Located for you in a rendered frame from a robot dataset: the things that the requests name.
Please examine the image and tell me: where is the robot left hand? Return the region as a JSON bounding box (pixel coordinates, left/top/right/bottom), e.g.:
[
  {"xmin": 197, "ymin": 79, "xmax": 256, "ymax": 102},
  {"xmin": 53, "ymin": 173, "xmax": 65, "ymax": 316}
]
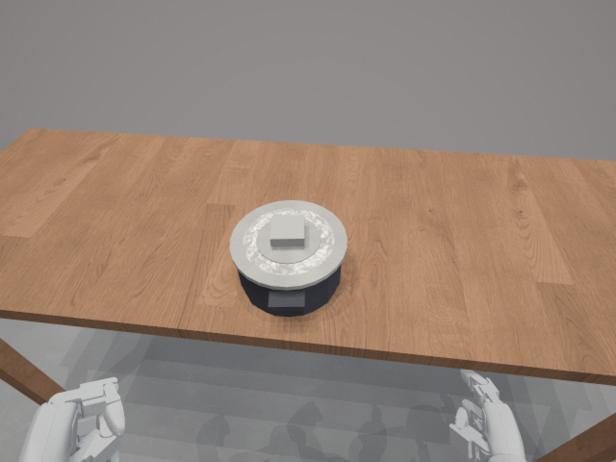
[{"xmin": 18, "ymin": 377, "xmax": 125, "ymax": 462}]

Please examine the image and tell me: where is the pot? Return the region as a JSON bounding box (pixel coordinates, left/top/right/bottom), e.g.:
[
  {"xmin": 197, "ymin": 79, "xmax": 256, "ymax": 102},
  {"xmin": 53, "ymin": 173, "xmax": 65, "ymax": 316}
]
[{"xmin": 238, "ymin": 265, "xmax": 341, "ymax": 317}]

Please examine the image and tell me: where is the knob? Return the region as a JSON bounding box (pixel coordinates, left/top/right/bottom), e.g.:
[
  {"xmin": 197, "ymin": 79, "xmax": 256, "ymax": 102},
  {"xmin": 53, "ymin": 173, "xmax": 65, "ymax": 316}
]
[{"xmin": 269, "ymin": 215, "xmax": 305, "ymax": 247}]

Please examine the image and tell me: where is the robot right hand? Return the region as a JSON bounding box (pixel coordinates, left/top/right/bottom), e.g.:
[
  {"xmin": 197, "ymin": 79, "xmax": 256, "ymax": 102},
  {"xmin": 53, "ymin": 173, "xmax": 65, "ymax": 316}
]
[{"xmin": 449, "ymin": 369, "xmax": 526, "ymax": 462}]

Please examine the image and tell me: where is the lid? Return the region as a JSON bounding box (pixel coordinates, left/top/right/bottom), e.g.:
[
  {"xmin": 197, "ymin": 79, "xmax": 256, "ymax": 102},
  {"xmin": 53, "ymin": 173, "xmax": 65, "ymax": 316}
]
[{"xmin": 230, "ymin": 200, "xmax": 347, "ymax": 291}]

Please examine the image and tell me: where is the table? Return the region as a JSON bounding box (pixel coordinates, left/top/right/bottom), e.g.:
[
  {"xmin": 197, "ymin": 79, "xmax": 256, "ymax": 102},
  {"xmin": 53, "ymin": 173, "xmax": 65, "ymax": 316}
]
[{"xmin": 0, "ymin": 128, "xmax": 616, "ymax": 462}]

